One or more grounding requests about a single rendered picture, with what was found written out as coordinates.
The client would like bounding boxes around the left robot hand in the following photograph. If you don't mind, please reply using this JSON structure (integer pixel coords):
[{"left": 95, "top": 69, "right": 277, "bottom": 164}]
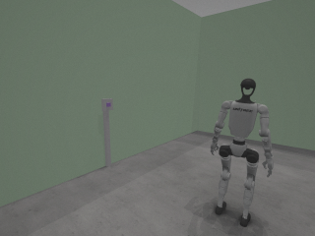
[{"left": 211, "top": 143, "right": 220, "bottom": 155}]

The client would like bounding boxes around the left robot shin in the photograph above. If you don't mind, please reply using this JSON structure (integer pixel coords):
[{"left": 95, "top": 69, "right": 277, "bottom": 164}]
[{"left": 218, "top": 171, "right": 229, "bottom": 207}]

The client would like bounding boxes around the right robot upper arm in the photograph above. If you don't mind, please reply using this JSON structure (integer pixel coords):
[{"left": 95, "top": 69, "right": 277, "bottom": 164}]
[{"left": 257, "top": 103, "right": 270, "bottom": 138}]

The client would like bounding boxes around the right robot forearm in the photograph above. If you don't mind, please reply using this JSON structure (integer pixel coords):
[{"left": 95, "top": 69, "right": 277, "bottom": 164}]
[{"left": 261, "top": 129, "right": 273, "bottom": 159}]

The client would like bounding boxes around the right robot hand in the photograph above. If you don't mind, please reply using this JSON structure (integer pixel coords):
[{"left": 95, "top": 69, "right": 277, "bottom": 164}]
[{"left": 262, "top": 159, "right": 274, "bottom": 177}]

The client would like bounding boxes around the left robot foot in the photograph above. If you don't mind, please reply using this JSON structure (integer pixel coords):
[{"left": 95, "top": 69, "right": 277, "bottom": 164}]
[{"left": 215, "top": 201, "right": 226, "bottom": 215}]

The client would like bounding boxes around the panel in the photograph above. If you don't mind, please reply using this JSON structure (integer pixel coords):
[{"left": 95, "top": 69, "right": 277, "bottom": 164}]
[{"left": 101, "top": 98, "right": 113, "bottom": 167}]

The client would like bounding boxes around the left robot forearm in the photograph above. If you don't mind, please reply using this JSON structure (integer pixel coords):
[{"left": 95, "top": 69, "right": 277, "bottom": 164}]
[{"left": 212, "top": 121, "right": 221, "bottom": 144}]

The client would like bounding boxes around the left robot upper arm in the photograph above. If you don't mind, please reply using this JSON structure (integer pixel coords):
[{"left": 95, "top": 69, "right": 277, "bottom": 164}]
[{"left": 216, "top": 100, "right": 233, "bottom": 129}]

